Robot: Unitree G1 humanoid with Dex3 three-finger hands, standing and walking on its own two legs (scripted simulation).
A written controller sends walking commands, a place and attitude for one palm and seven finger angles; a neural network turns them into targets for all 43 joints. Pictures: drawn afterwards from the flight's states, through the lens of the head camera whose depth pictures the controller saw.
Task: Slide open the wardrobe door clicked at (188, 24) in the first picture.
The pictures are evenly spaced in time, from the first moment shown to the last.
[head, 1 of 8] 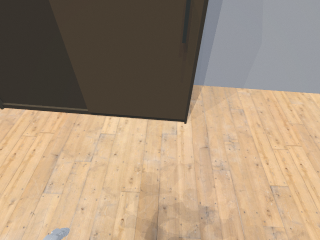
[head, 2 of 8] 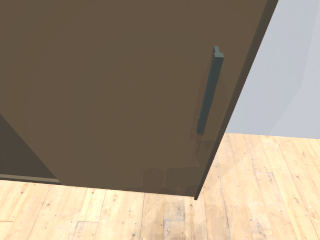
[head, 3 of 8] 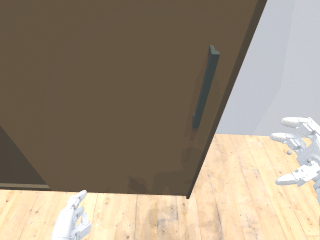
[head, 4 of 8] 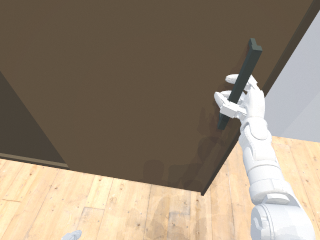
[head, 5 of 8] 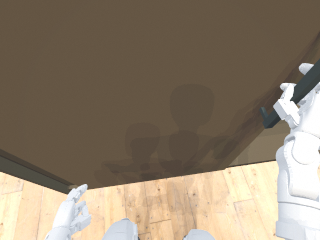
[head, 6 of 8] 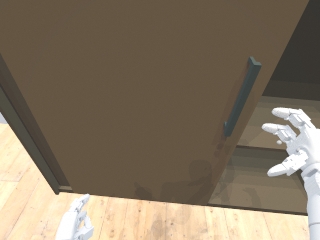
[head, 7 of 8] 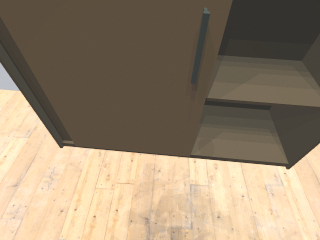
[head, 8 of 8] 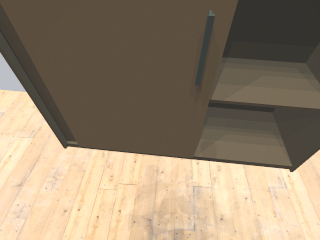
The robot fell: no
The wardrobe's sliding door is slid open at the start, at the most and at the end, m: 0.00 0.69 0.69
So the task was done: yes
